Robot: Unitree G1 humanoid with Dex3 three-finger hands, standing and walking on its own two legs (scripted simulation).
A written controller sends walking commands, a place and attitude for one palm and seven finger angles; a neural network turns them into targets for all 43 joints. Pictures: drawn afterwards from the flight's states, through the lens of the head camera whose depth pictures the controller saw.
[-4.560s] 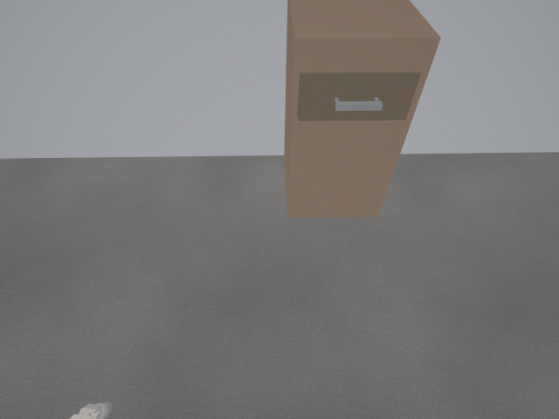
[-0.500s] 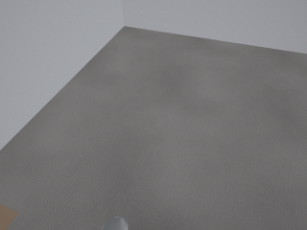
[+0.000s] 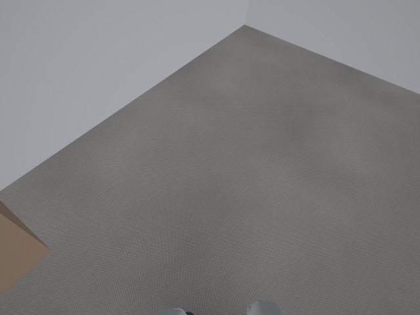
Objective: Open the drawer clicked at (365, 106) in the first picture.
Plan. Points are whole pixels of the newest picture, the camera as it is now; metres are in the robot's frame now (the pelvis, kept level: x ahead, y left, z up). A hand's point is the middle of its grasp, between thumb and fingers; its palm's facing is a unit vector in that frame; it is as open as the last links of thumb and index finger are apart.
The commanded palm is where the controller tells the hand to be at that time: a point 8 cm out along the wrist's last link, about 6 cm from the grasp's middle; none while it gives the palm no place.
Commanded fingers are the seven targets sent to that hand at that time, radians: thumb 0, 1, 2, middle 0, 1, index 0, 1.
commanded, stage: turn to face it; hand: left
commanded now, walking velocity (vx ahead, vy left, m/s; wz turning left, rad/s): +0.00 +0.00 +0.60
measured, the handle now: out of the picture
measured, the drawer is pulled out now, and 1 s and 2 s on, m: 0.00 0.00 0.00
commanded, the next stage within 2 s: take the last steps up to it in 1.48 s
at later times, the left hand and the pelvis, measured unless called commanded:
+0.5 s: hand out of the picture +0.06 +0.15 -0.14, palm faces +0.29 -0.91 -0.29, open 7.4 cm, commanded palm none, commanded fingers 0.00 0.90 0.90 -0.20 -0.30 -0.20 -0.30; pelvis +0.02 -0.07 +0.01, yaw +18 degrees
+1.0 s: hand out of the picture -0.09 +0.18 -0.17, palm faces +0.63 -0.73 -0.27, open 7.4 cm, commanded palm none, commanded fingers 0.00 0.90 0.90 -0.20 -0.30 -0.20 -0.30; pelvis +0.02 -0.03 +0.00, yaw +37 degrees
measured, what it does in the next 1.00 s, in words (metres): steps on the spot, turning left: right foot, then left foot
